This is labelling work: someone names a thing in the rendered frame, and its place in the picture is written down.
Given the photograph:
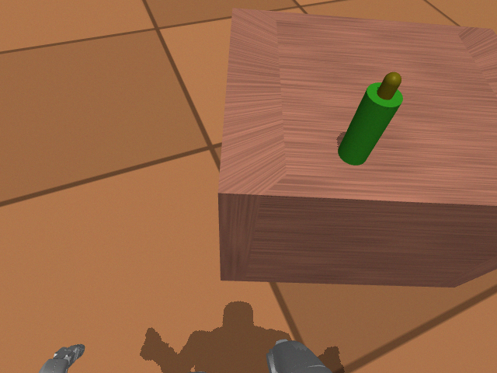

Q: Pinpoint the left robot hand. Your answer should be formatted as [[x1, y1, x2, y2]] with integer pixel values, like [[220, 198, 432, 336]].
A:
[[39, 344, 85, 373]]

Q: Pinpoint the bottle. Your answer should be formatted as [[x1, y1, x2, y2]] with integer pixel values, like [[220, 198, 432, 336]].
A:
[[338, 72, 403, 166]]

